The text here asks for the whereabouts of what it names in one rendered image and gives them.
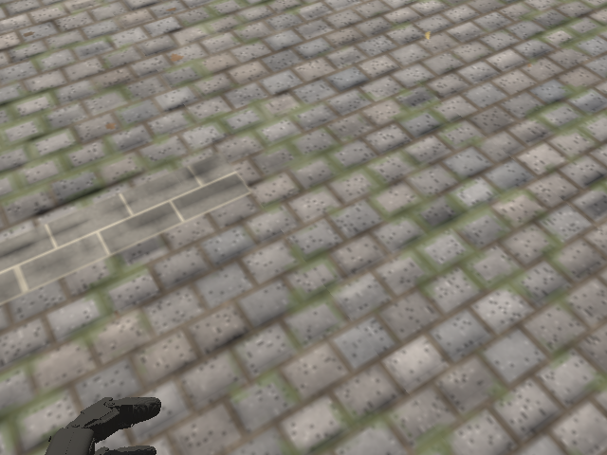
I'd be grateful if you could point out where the robot left hand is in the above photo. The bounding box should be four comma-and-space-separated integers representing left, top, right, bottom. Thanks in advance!
45, 397, 161, 455

